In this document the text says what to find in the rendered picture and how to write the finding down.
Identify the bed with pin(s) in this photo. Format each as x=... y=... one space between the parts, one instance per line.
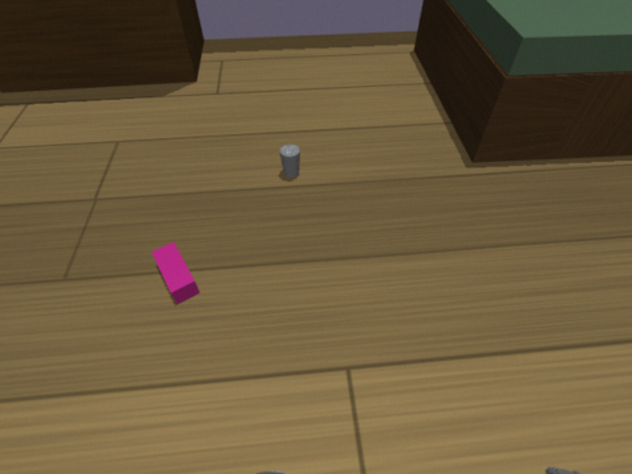
x=532 y=79

